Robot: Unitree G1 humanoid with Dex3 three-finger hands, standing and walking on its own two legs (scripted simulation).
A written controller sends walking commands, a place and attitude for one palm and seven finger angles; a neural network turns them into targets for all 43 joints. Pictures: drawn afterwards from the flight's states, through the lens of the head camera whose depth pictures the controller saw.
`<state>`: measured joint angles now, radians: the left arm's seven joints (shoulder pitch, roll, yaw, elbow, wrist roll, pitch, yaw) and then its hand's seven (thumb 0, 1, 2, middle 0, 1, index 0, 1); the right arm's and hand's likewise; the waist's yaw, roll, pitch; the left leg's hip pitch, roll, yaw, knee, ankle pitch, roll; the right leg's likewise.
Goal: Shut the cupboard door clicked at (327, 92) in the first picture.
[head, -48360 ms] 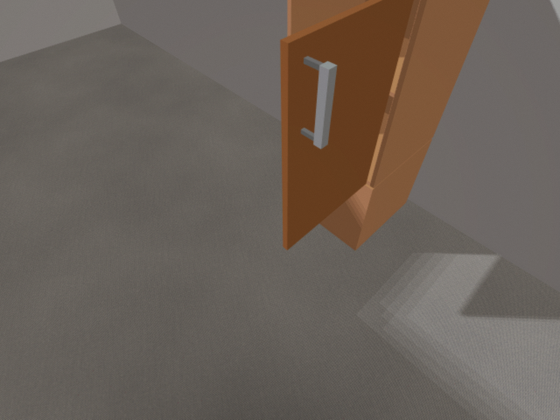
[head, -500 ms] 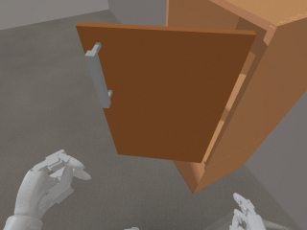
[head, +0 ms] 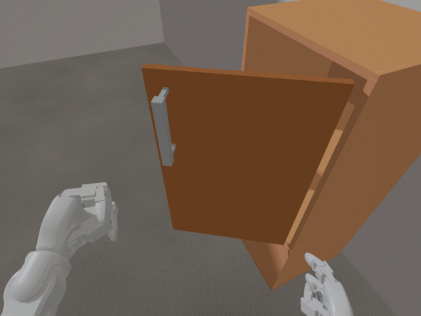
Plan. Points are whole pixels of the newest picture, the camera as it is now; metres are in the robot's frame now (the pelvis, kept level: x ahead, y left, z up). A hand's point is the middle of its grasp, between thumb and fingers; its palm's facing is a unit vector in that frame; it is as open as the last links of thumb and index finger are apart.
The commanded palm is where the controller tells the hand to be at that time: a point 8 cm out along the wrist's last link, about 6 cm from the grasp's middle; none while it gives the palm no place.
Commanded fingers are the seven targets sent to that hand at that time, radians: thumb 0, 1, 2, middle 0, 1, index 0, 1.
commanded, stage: raise the hand and make a fist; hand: left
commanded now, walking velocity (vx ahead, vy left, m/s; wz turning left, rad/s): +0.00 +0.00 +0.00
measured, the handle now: (166, 128) +0.44 +0.14 +0.15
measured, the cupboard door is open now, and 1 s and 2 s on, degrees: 57 57 57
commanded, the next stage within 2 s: bring the fist close to the handle in 0.50 s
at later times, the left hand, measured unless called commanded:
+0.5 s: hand (113, 219) +0.22 +0.18 +0.15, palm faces +0.00 -1.00 -0.08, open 3.1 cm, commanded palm +0.19 +0.22 +0.15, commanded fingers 0.00 0.90 0.90 -1.30 -1.50 -1.30 -1.50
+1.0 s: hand (143, 187) +0.28 +0.15 +0.15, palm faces -0.04 -1.00 -0.06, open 3.1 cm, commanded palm +0.25 +0.20 +0.15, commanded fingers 0.00 0.90 0.90 -1.30 -1.50 -1.30 -1.50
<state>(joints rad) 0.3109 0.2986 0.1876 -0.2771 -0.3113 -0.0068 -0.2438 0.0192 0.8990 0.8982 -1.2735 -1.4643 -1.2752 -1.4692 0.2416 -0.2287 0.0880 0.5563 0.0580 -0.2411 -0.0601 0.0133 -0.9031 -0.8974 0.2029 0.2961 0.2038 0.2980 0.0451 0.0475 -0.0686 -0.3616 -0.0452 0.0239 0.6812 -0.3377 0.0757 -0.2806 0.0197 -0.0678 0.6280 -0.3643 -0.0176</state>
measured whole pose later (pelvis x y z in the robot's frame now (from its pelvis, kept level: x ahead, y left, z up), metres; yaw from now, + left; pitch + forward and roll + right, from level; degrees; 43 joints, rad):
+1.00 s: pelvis +0.00 -0.04 +0.01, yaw -1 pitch -1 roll +0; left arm 0.01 0.30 0.21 -0.03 -0.29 0.09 -0.24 0.02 0.90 0.90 -1.30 -1.50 -1.30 -1.50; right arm 0.22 -0.27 0.07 0.62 0.07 -0.21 -0.08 0.01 -0.90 -0.90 0.20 0.30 0.20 0.30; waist 0.02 0.05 -0.04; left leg -0.28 -0.02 0.02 0.58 -0.29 0.03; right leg -0.22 0.05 -0.06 0.57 -0.33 -0.06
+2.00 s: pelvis +0.01 -0.02 +0.01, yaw -1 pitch +0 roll +0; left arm -0.24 0.23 0.12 0.18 -0.21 0.08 -0.10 0.02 0.89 0.90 -1.30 -1.50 -1.30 -1.50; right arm 0.23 -0.26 0.05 0.61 0.07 -0.08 -0.05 0.01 -0.91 -0.90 0.20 0.30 0.20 0.30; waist 0.00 0.04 -0.03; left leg -0.26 -0.03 0.04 0.55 -0.29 0.05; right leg -0.21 0.03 -0.04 0.54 -0.33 -0.04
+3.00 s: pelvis -0.01 -0.02 +0.00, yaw +0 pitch +6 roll +0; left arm -0.85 0.35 0.13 1.01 -0.22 -0.18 -0.33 0.02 0.90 0.90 -1.31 -1.50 -1.31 -1.50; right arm 0.32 -0.30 0.04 0.71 0.06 -0.12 -0.05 0.01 -0.91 -0.90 0.20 0.30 0.20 0.30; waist -0.08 0.03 -0.03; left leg -0.46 -0.04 0.02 0.64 -0.29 0.05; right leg -0.40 0.02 -0.07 0.63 -0.34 -0.04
